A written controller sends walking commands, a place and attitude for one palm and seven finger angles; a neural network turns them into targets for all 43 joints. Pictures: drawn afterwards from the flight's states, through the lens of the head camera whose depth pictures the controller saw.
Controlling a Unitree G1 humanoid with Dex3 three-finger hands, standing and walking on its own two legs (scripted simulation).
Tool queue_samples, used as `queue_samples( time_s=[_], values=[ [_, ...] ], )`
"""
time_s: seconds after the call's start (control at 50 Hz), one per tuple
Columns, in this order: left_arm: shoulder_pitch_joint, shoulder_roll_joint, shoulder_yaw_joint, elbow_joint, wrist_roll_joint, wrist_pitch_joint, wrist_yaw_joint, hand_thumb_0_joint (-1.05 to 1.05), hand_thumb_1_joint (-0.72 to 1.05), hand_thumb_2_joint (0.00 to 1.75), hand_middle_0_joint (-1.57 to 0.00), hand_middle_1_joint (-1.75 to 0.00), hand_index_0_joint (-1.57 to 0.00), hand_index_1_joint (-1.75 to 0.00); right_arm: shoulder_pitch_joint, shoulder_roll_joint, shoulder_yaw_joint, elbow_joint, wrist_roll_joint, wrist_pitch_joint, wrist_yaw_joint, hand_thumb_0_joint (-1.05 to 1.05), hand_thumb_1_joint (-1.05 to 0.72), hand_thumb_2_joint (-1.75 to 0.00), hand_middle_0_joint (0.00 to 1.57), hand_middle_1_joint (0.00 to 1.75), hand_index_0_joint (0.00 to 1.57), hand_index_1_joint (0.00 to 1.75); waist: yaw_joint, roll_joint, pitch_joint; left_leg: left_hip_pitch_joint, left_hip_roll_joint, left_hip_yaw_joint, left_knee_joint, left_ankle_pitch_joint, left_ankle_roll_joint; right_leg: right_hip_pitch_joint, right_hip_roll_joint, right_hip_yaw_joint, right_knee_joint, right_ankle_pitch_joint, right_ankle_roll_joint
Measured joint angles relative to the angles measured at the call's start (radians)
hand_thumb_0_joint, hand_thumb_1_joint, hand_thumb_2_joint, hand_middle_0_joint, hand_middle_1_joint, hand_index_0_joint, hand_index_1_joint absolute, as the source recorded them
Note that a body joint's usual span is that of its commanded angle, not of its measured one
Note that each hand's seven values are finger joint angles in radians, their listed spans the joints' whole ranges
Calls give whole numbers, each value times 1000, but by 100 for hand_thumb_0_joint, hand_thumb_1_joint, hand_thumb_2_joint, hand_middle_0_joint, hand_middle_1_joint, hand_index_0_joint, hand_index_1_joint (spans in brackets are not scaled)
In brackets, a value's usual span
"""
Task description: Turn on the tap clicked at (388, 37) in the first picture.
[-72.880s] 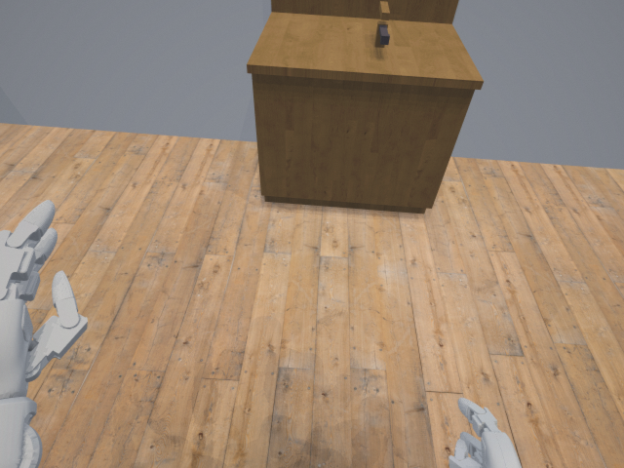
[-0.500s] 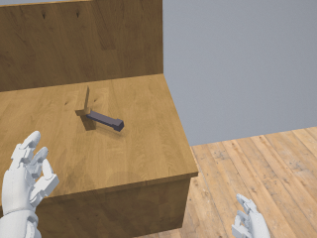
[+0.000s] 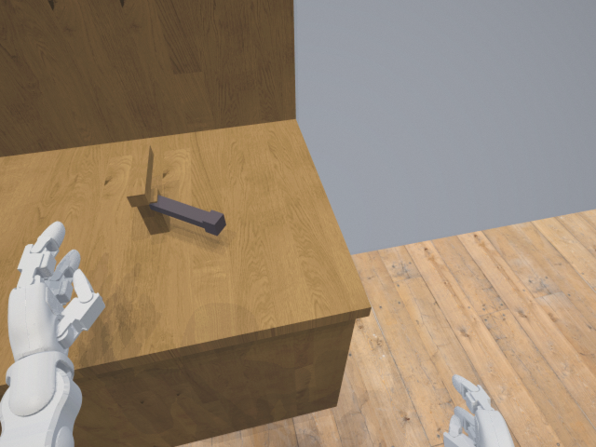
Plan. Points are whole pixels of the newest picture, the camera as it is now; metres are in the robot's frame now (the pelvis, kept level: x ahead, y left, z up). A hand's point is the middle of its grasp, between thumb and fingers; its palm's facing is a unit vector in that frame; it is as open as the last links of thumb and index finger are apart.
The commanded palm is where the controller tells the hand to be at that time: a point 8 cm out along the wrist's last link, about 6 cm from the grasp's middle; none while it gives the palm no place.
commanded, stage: reach beside the lever's end, fingers flat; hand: left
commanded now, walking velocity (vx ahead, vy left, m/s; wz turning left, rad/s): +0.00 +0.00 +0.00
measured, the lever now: (214, 222) +0.45 +0.19 +0.03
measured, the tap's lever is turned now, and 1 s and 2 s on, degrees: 53 53 53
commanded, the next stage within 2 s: push the lever round in 1.52 s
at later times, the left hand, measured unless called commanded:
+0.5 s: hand (101, 277) +0.30 +0.30 +0.07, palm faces +0.49 -0.86 -0.11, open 7.6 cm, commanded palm +0.26 +0.34 +0.07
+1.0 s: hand (105, 261) +0.35 +0.33 +0.04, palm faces +0.50 -0.86 -0.11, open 7.8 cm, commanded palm +0.31 +0.37 +0.03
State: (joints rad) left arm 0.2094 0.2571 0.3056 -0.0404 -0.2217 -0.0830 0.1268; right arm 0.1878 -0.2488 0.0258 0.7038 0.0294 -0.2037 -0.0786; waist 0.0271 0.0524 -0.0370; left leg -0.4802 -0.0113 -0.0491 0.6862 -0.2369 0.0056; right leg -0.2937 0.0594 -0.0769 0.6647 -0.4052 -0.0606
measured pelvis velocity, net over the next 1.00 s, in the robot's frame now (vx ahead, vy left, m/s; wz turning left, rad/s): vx -0.01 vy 0.02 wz -0.03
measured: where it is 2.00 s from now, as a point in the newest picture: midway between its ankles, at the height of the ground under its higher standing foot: outside the picture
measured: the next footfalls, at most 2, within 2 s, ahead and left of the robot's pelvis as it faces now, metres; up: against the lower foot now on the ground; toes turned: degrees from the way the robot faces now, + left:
none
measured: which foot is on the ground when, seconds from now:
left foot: down 0.00-1.00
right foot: down 0.00-1.00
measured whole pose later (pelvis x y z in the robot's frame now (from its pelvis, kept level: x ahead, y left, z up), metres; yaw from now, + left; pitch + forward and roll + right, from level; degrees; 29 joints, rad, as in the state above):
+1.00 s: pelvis -0.01 +0.02 -0.03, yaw -1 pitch +11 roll -3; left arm -0.25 0.39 0.47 0.59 -0.16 -0.28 0.07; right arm 0.24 -0.26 0.01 0.71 0.01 -0.07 -0.06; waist -0.03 0.04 -0.08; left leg -0.78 0.00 -0.05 0.90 -0.31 0.03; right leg -0.58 0.07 -0.08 0.86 -0.47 -0.04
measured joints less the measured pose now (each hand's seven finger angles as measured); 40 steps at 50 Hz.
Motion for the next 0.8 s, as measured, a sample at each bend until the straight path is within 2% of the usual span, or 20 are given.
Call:
queue_samples(
  time_s=[0.22, 0.36, 0.5, 0.8],
  values=[
    [-44, -4, 11, 88, 22, -44, 22, 1, 90, 90, -19, -26, -19, -26, 5, 8, -2, -13, -9, 33, 16, 2, -91, -89, 21, 30, 20, 30, -9, -5, -13, -37, -2, 11, 29, -14, 10, -38, -4, 9, 27, -10, 10],
    [-140, 16, 36, 199, 31, -78, 11, 1, 90, 90, -18, -24, -18, -24, -2, 3, -2, -2, -7, 46, 9, 2, -91, -89, 21, 30, 20, 30, -10, -8, -7, -77, -3, 2, 60, -19, 12, -72, -3, -1, 52, -17, 12],
    [-248, 43, 54, 320, 39, -96, -6, 1, 90, 90, -18, -22, -17, -22, 2, -1, -1, -2, -8, 59, 8, 1, -91, -89, 21, 30, 20, 30, -22, -9, -9, -121, -1, 1, 82, -23, 15, -114, -2, -2, 72, -20, 14],
    [-330, 78, 120, 470, 54, -172, -21, 1, 90, 90, -16, -18, -16, -18, 51, -11, -18, 3, -15, 108, 23, 1, -91, -89, 21, 30, 20, 30, -44, -12, -27, -211, 8, 9, 151, -53, 20, -203, 5, 4, 134, -44, 18]
  ],
)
